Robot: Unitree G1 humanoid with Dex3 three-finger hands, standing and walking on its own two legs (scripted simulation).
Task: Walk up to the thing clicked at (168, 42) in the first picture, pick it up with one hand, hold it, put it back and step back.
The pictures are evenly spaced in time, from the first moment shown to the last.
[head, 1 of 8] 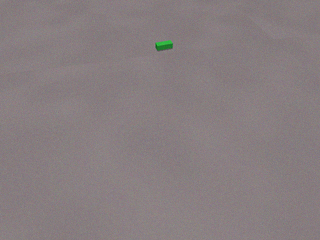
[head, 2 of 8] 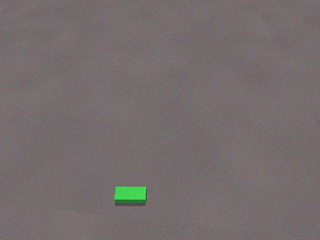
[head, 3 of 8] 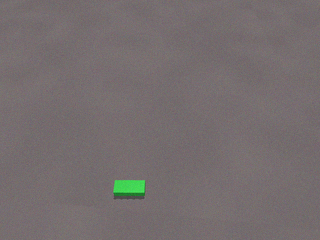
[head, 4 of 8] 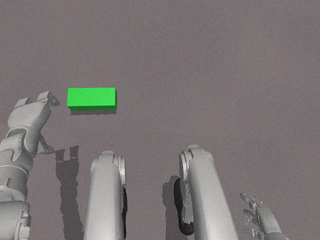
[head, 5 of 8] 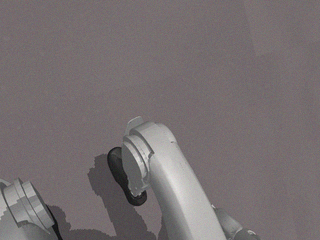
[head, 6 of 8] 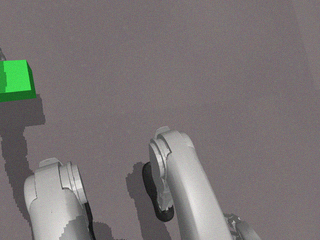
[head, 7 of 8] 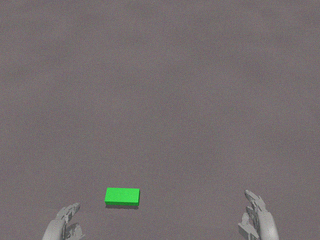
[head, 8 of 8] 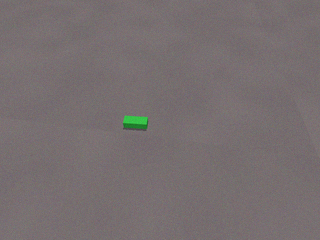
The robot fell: no
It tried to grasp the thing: yes
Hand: left
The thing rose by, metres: 0.68
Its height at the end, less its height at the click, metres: +0.00
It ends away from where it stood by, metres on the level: 0.03
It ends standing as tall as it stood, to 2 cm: yes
